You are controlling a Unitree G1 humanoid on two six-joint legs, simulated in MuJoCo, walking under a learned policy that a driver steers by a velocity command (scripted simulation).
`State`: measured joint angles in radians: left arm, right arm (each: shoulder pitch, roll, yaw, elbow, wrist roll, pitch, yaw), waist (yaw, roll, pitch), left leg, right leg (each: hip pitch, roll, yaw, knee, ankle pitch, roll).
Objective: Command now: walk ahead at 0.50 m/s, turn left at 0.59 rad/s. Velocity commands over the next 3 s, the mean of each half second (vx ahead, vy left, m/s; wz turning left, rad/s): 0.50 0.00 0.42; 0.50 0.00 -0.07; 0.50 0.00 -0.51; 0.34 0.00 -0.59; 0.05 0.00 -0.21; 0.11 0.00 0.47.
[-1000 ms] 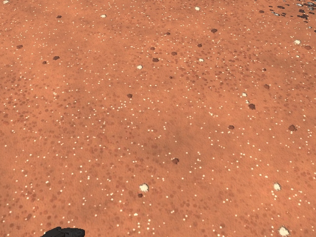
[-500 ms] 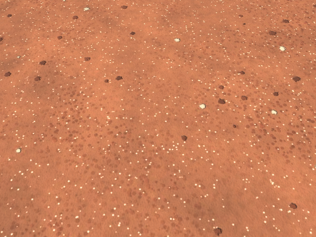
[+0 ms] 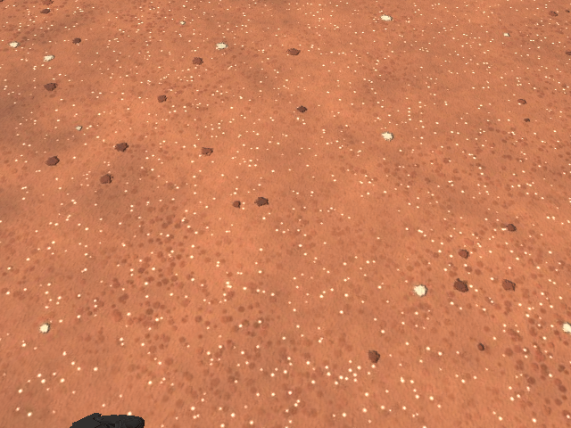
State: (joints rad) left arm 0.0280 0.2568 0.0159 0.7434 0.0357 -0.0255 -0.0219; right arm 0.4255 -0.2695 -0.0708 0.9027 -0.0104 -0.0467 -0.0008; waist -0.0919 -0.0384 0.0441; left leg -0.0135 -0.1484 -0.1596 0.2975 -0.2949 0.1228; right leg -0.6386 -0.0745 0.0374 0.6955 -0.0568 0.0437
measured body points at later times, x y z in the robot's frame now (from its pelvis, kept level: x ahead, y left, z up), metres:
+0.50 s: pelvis +0.26 -0.01 +0.00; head +0.29 -0.01 +0.45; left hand +0.17 +0.24 -0.13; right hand +0.51 -0.19 -0.10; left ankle +0.36 +0.13 -0.71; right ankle +0.20 -0.14 -0.74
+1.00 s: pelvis +0.50 +0.07 +0.00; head +0.52 +0.08 +0.45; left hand +0.60 +0.33 -0.13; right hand +0.51 -0.19 -0.13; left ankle +0.39 +0.12 -0.74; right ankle +0.67 -0.04 -0.69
